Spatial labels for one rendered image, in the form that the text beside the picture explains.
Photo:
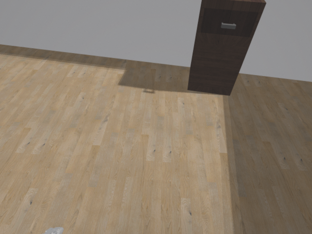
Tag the drawer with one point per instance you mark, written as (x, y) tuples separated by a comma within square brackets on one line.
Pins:
[(212, 19)]

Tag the cabinet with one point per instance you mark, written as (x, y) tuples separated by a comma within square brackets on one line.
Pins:
[(217, 59)]

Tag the handle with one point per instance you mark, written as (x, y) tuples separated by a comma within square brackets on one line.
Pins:
[(228, 26)]

